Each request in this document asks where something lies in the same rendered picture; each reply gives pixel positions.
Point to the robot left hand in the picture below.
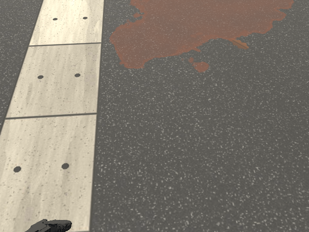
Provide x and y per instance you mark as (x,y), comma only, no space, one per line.
(55,225)

